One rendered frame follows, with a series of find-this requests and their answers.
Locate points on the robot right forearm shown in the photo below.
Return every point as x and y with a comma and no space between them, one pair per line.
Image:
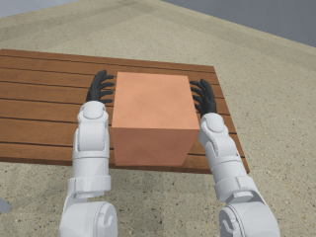
232,183

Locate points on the robot right hand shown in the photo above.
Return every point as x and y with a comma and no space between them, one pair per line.
207,103

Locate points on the table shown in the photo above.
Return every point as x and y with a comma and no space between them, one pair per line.
41,94

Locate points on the robot right upper arm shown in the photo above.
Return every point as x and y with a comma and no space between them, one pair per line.
247,219

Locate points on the robot left upper arm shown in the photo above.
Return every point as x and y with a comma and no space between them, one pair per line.
89,219

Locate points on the robot left forearm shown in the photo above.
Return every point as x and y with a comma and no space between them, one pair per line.
91,152

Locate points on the carton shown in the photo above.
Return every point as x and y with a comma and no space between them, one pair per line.
155,122

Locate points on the robot left hand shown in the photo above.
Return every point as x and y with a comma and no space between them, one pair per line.
95,93

